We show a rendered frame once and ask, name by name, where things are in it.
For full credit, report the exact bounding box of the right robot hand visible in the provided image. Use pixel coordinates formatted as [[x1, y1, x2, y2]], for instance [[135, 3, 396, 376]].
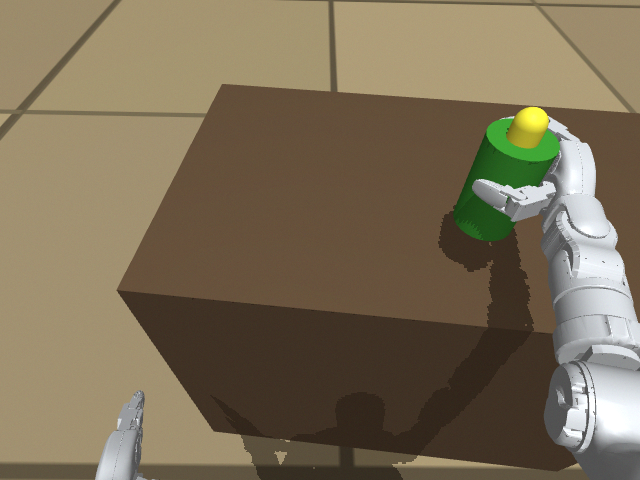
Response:
[[472, 116, 596, 222]]

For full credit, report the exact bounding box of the right robot arm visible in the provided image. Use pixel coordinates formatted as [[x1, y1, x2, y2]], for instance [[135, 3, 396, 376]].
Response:
[[540, 194, 640, 480]]

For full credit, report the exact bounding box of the left robot hand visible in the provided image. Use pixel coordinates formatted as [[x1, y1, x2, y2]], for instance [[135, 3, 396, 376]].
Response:
[[95, 390, 158, 480]]

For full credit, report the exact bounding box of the bottle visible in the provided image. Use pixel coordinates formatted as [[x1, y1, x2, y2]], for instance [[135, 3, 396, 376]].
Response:
[[453, 107, 560, 241]]

